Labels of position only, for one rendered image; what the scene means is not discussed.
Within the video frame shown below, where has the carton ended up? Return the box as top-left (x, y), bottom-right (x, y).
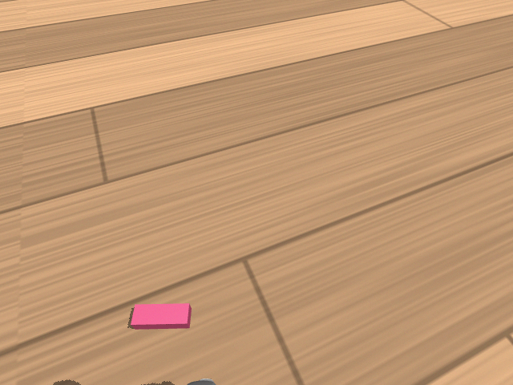
top-left (131, 303), bottom-right (192, 330)

